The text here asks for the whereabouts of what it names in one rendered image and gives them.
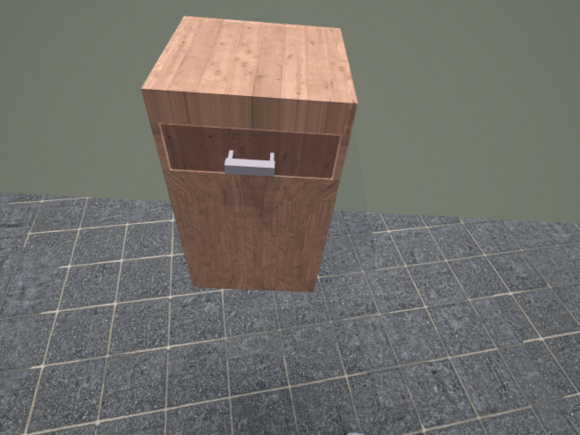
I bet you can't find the drawer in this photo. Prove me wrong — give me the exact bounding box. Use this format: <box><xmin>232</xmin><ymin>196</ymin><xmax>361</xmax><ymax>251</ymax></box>
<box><xmin>160</xmin><ymin>122</ymin><xmax>340</xmax><ymax>179</ymax></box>

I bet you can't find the cabinet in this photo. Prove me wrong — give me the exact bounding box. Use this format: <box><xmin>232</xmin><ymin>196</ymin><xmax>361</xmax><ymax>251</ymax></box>
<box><xmin>141</xmin><ymin>16</ymin><xmax>358</xmax><ymax>293</ymax></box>

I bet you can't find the handle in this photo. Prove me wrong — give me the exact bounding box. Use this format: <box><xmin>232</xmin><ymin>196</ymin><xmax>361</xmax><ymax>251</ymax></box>
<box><xmin>225</xmin><ymin>150</ymin><xmax>275</xmax><ymax>177</ymax></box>

